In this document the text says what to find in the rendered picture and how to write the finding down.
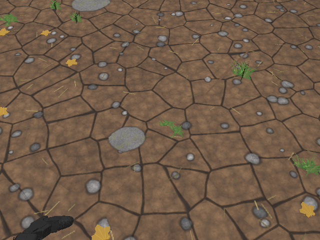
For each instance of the left robot hand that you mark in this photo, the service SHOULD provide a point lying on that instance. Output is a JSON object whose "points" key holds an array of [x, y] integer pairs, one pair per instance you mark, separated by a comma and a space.
{"points": [[43, 226]]}

